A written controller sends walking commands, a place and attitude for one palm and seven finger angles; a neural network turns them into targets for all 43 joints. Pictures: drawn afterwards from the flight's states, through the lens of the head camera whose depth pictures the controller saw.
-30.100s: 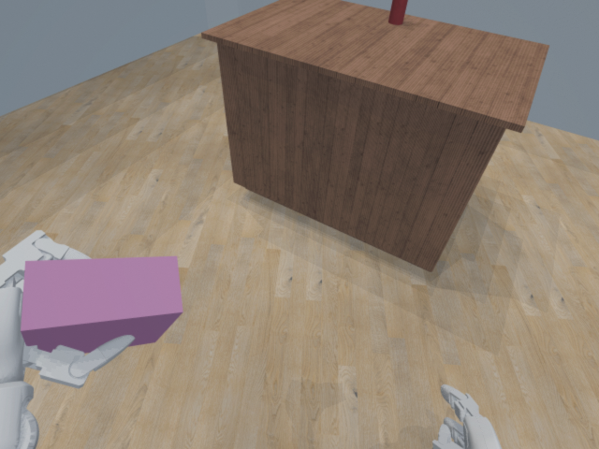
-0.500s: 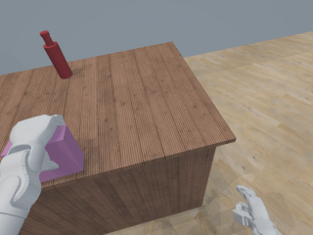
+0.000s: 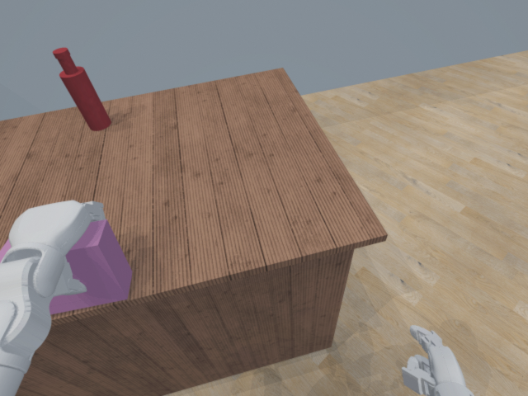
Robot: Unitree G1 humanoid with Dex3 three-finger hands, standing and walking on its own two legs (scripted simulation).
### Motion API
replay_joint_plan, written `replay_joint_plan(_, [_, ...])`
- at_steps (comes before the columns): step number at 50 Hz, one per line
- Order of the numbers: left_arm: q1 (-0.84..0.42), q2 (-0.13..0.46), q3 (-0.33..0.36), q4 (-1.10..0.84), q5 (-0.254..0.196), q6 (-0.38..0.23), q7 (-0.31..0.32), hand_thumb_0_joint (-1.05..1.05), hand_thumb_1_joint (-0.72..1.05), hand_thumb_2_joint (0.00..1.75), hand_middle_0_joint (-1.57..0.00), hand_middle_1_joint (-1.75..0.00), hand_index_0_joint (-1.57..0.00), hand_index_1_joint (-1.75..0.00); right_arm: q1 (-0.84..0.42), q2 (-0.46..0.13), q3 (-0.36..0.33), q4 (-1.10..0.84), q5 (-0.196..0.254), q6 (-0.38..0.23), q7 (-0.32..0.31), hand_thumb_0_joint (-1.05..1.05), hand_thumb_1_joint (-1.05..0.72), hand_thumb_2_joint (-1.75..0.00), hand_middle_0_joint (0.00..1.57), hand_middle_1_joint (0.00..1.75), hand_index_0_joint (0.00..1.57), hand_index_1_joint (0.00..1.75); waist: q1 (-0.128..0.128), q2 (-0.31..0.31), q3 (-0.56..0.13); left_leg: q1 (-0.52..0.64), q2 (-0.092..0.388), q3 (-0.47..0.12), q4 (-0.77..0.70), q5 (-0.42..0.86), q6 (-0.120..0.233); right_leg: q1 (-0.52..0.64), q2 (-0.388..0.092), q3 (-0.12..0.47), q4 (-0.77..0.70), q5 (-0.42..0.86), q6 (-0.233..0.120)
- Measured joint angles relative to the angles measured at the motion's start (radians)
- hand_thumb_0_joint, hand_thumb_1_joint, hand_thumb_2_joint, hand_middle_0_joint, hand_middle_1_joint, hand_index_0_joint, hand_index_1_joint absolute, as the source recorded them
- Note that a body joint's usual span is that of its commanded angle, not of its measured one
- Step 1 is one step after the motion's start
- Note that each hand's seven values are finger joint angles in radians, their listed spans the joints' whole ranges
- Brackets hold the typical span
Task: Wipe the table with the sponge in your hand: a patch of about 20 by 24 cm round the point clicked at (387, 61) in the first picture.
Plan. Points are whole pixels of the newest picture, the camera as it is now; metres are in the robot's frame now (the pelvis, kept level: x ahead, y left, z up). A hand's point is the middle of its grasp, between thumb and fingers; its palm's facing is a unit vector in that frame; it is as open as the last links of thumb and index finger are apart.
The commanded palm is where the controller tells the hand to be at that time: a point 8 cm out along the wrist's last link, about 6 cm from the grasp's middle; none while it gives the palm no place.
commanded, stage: move the sponge above the wiping area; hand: left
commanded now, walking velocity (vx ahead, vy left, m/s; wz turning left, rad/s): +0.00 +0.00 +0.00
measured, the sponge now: (76, 277) +0.24 +0.34 +0.05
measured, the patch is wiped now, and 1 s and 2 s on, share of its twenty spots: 0.00 0.00 0.00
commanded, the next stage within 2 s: none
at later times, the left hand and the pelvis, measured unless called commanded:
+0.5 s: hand (83, 246) +0.26 +0.31 +0.11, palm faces -0.08 -0.01 -1.00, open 9.9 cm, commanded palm +0.25 +0.35 +0.20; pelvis +0.00 +0.00 +0.00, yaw +0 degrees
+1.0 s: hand (80, 224) +0.28 +0.31 +0.14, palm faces +0.09 +0.01 -1.00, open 9.8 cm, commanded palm +0.24 +0.35 +0.21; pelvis +0.00 +0.01 +0.00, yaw -1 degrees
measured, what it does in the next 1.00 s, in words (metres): stands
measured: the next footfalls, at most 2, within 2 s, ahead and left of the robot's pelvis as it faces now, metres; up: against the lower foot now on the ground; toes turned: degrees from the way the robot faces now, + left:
none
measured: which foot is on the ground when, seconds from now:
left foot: down 0.00-1.00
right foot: down 0.00-1.00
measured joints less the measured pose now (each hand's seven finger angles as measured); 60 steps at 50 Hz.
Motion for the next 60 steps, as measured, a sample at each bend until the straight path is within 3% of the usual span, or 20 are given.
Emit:
replay_joint_plan(3, [-0.01, 0.021, 0.011, -0.042, 0.006, -0.133, 0.059, 0.0, -0.48, 1.03, -0.75, -1.35, -0.75, -1.35, 0.019, 0.013, -0.006, 0.009, -0.011, -0.027, -0.015, 0.01, -0.91, -0.9, 0.2, 0.3, 0.2, 0.3, 0.019, -0.023, 0.003, 0.01, 0.005, -0.001, 0.008, -0.009, -0.006, 0.01, 0.005, 0.0, 0.005, -0.006, -0.007])
replay_joint_plan(6, [-0.046, 0.04, 0.046, -0.024, 0.009, -0.169, 0.136, 0.0, -0.48, 1.03, -0.75, -1.35, -0.75, -1.35, 0.014, 0.027, -0.014, 0.022, -0.01, -0.025, -0.004, 0.01, -0.91, -0.9, 0.2, 0.3, 0.2, 0.3, 0.02, -0.027, -0.002, 0.012, 0.012, 0.003, 0.011, -0.013, -0.013, 0.014, 0.012, 0.005, 0.0, -0.003, -0.013])
replay_joint_plan(11, [-0.116, 0.065, 0.11, 0.097, -0.02, -0.036, 0.174, 0.0, -0.48, 1.03, -0.75, -1.35, -0.75, -1.35, -0.012, 0.026, -0.011, 0.031, 0.004, 0.009, 0.024, 0.01, -0.91, -0.9, 0.2, 0.3, 0.2, 0.3, -0.003, -0.007, -0.018, 0.001, 0.016, 0.015, 0.001, -0.005, -0.015, -0.004, 0.015, 0.017, -0.002, 0.005, -0.012])
replay_joint_plan(14, [-0.1, 0.075, 0.117, 0.139, -0.031, 0.056, 0.117, 0.0, -0.48, 1.03, -0.75, -1.35, -0.75, -1.36, -0.015, 0.012, -0.007, 0.018, 0.011, 0.026, 0.035, 0.01, -0.91, -0.9, 0.2, 0.3, 0.2, 0.3, -0.022, 0.012, -0.026, -0.011, 0.013, 0.018, -0.001, -0.001, -0.011, -0.02, 0.012, 0.019, 0.002, 0.006, -0.007])
replay_joint_plan(17, [-0.04, 0.066, 0.094, 0.119, -0.036, 0.076, 0.039, 0.0, -0.48, 1.03, -0.75, -1.35, -0.75, -1.36, -0.006, -0.003, -0.006, 0.002, 0.017, 0.031, 0.033, 0.01, -0.91, -0.9, 0.2, 0.3, 0.2, 0.3, -0.03, 0.025, -0.027, -0.019, 0.009, 0.017, 0.007, -0.004, -0.006, -0.027, 0.008, 0.017, 0.012, 0.001, -0.003])
replay_joint_plan(21, [0.025, 0.026, 0.046, 0.039, -0.036, -0.044, -0.008, 0.0, -0.48, 1.03, -0.75, -1.35, -0.75, -1.36, 0.02, -0.001, -0.009, -0.007, 0.008, 0.012, 0.009, 0.01, -0.91, -0.9, 0.2, 0.3, 0.2, 0.3, -0.018, 0.015, -0.013, -0.015, 0.005, 0.009, 0.02, -0.012, -0.001, -0.018, 0.004, 0.009, 0.021, -0.008, 0.0])
replay_joint_plan(25, [0.029, 0.016, 0.033, -0.036, -0.007, -0.198, 0.073, 0.0, -0.48, 1.03, -0.76, -1.35, -0.76, -1.35, 0.036, 0.027, -0.012, 0.007, -0.007, -0.019, -0.013, 0.01, -0.91, -0.9, 0.2, 0.3, 0.2, 0.3, 0.008, -0.017, 0.0, -0.002, 0.007, 0.004, 0.025, -0.016, -0.004, -0.001, 0.007, 0.005, 0.016, -0.009, -0.005])
replay_joint_plan(27, [-0.011, 0.029, 0.04, -0.023, 0.004, -0.221, 0.133, 0.0, -0.48, 1.03, -0.76, -1.35, -0.76, -1.35, 0.03, 0.04, -0.012, 0.02, -0.006, -0.023, -0.01, 0.01, -0.91, -0.9, 0.2, 0.3, 0.2, 0.3, 0.02, -0.027, 0.005, -0.001, 0.011, 0.007, 0.026, -0.016, -0.007, 0.002, 0.011, 0.007, 0.012, -0.005, -0.008])
replay_joint_plan(30, [-0.094, 0.044, 0.067, 0.049, 0.003, -0.167, 0.203, 0.0, -0.48, 1.03, -0.76, -1.35, -0.76, -1.35, 0.008, 0.048, -0.014, 0.038, -0.002, -0.012, 0.005, 0.01, -0.91, -0.9, 0.2, 0.3, 0.2, 0.3, 0.022, -0.025, 0.002, -0.008, 0.014, 0.009, 0.022, -0.011, -0.01, -0.004, 0.014, 0.011, 0.003, 0.005, -0.009])
replay_joint_plan(33, [-0.15, 0.059, 0.106, 0.13, -0.012, -0.055, 0.212, 0.0, -0.48, 1.03, -0.76, -1.35, -0.76, -1.35, -0.017, 0.044, -0.007, 0.045, 0.006, 0.006, 0.019, 0.01, -0.91, -0.9, 0.2, 0.3, 0.2, 0.3, 0.007, -0.012, -0.01, -0.015, 0.012, 0.016, 0.008, -0.001, -0.007, -0.016, 0.011, 0.017, -0.004, 0.014, -0.004])
replay_joint_plan(36, [-0.159, 0.073, 0.106, 0.178, -0.019, 0.057, 0.147, 0.0, -0.48, 1.03, -0.76, -1.35, -0.76, -1.36, -0.024, 0.028, -0.001, 0.032, 0.016, 0.023, 0.029, 0.01, -0.91, -0.9, 0.2, 0.3, 0.2, 0.3, -0.014, 0.007, -0.026, -0.023, 0.004, 0.015, -0.002, 0.006, -0.001, -0.026, 0.003, 0.016, -0.007, 0.016, 0.003])
replay_joint_plan(39, [-0.125, 0.061, 0.061, 0.172, -0.021, 0.105, 0.051, 0.0, -0.47, 1.03, -0.75, -1.36, -0.75, -1.36, -0.017, 0.006, -0.002, 0.007, 0.023, 0.029, 0.031, 0.01, -0.91, -0.9, 0.2, 0.3, 0.2, 0.3, -0.026, 0.026, -0.032, -0.028, -0.004, 0.01, 0.0, 0.006, 0.008, -0.027, -0.005, 0.011, -0.007, 0.013, 0.012])
replay_joint_plan(41, [-0.083, 0.037, 0.028, 0.13, -0.024, 0.073, -0.001, 0.0, -0.47, 1.03, -0.75, -1.36, -0.75, -1.36, -0.009, -0.002, -0.004, -0.005, 0.021, 0.023, 0.028, 0.01, -0.91, -0.9, 0.2, 0.3, 0.2, 0.3, -0.027, 0.03, -0.03, -0.027, -0.009, 0.009, 0.003, 0.003, 0.014, -0.025, -0.009, 0.009, -0.004, 0.009, 0.016])
replay_joint_plan(44, [-0.008, -0.003, -0.003, 0.016, -0.019, -0.047, -0.018, 0.0, -0.48, 1.03, -0.76, -1.36, -0.76, -1.36, 0.008, 0.007, -0.005, -0.016, 0.007, 0.007, 0.015, 0.01, -0.91, -0.9, 0.2, 0.3, 0.2, 0.3, -0.017, 0.013, -0.019, -0.01, -0.012, 0.011, 0.004, -0.004, 0.018, -0.01, -0.013, 0.012, 0.001, 0.0, 0.019])
replay_joint_plan(47, [0.033, -0.004, 0.001, -0.1, -0.001, -0.166, 0.05, 0.0, -0.47, 1.04, -0.76, -1.35, -0.76, -1.36, 0.025, 0.031, -0.005, -0.017, -0.008, -0.008, 0.006, 0.01, -0.91, -0.9, 0.2, 0.3, 0.2, 0.3, 0.006, -0.016, -0.009, 0.009, -0.01, 0.017, 0.001, -0.009, 0.016, 0.006, -0.011, 0.018, 0.0, -0.004, 0.016])
replay_joint_plan(49, [0.025, 0.008, 0.013, -0.134, 0.008, -0.193, 0.121, 0.0, -0.47, 1.04, -0.76, -1.35, -0.76, -1.36, 0.026, 0.047, -0.009, -0.009, -0.012, -0.009, 0.012, 0.01, -0.91, -0.9, 0.2, 0.3, 0.2, 0.3, 0.019, -0.026, -0.008, 0.013, -0.006, 0.018, 0.003, -0.012, 0.012, 0.012, -0.007, 0.02, -0.005, -0.002, 0.013])
replay_joint_plan(51, [-0.007, 0.018, 0.037, -0.126, -0.001, -0.168, 0.182, 0.0, -0.47, 1.04, -0.76, -1.35, -0.76, -1.36, 0.014, 0.055, -0.012, 0.006, -0.008, 0.0, 0.025, 0.01, -0.91, -0.9, 0.2, 0.3, 0.2, 0.3, 0.028, -0.026, -0.008, 0.012, -0.002, 0.021, 0.005, -0.012, 0.009, 0.013, -0.003, 0.023, -0.01, 0.003, 0.011])
replay_joint_plan(54, [-0.052, 0.039, 0.091, -0.068, -0.028, -0.072, 0.218, 0.0, -0.47, 1.03, -0.76, -1.35, -0.76, -1.36, -0.014, 0.057, -0.004, 0.02, -0.001, 0.028, 0.041, 0.01, -0.91, -0.9, 0.2, 0.3, 0.2, 0.3, 0.026, -0.016, -0.012, 0.01, 0.001, 0.027, -0.003, -0.007, 0.008, 0.009, 0.0, 0.03, -0.019, 0.012, 0.012])
replay_joint_plan(57, [-0.064, 0.062, 0.129, 0.003, -0.046, 0.043, 0.188, 0.0, -0.47, 1.03, -0.76, -1.35, -0.76, -1.36, -0.032, 0.047, 0.008, 0.018, 0.009, 0.047, 0.049, 0.01, -0.91, -0.9, 0.2, 0.3, 0.2, 0.3, 0.012, -0.001, -0.024, 0.0, -0.002, 0.028, -0.013, 0.003, 0.01, -0.003, -0.003, 0.03, -0.022, 0.017, 0.016])
replay_joint_plan(60, [-0.055, 0.063, 0.106, 0.061, -0.051, 0.138, 0.109, 0.0, -0.47, 1.03, -0.76, -1.36, -0.76, -1.36, -0.032, 0.025, 0.011, 0.002, 0.02, 0.052, 0.047, 0.01, -0.91, -0.9, 0.2, 0.3, 0.2, 0.3, -0.002, 0.015, -0.03, -0.016, -0.009, 0.016, -0.013, 0.008, 0.015, -0.014, -0.009, 0.018, -0.023, 0.019, 0.02])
